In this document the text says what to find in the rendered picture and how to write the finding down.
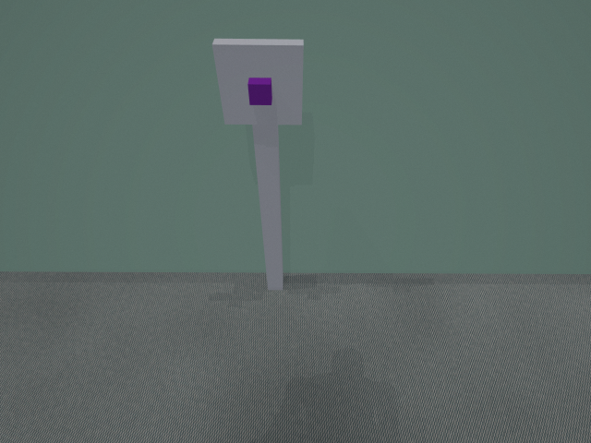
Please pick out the panel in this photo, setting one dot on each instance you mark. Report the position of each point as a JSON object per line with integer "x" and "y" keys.
{"x": 236, "y": 61}

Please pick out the button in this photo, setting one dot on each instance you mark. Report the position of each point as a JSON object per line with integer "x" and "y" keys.
{"x": 259, "y": 91}

